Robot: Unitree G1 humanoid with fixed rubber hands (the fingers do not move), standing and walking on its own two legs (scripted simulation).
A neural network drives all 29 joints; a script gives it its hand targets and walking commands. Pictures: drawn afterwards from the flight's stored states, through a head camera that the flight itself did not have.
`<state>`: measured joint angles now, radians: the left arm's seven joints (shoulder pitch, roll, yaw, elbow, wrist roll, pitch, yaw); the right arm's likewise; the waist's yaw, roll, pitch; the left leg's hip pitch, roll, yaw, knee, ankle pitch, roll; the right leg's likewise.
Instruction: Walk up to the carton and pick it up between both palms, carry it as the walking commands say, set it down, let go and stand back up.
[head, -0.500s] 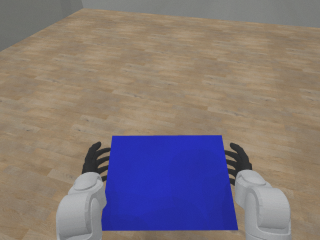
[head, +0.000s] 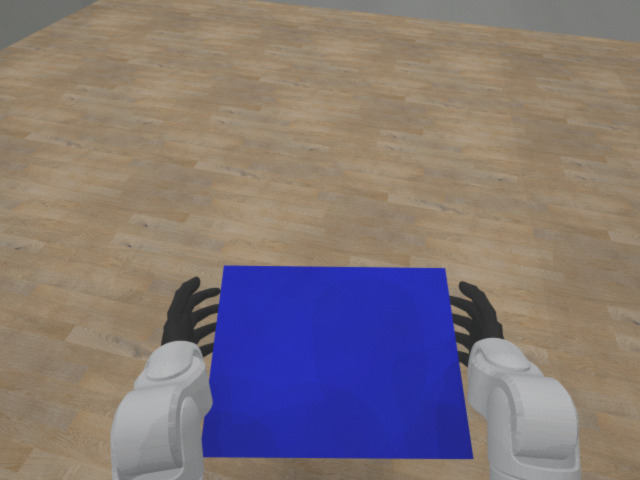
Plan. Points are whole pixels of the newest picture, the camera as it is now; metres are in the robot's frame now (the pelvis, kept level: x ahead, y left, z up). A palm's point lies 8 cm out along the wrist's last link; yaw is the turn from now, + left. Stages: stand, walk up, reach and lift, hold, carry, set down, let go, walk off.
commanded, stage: carry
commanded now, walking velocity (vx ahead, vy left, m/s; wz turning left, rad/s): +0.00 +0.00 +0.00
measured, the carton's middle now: (331, 369) +0.27 +0.00 +0.00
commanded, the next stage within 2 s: hold in 0.98 s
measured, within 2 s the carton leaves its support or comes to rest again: neither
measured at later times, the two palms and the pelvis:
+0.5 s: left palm (215, 384) +0.21 +0.12 +0.10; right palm (537, 399) +0.20 -0.20 +0.08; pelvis -0.04 -0.03 +0.00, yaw -1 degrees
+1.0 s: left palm (212, 385) +0.21 +0.13 +0.10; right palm (531, 400) +0.20 -0.19 +0.08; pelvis -0.04 -0.03 +0.00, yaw -1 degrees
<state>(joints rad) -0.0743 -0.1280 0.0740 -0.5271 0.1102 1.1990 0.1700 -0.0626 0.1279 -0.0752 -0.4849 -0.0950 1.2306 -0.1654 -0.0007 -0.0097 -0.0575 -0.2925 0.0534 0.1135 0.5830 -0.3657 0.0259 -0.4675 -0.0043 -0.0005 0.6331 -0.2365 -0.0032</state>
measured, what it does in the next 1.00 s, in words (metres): steps on the spot: right foot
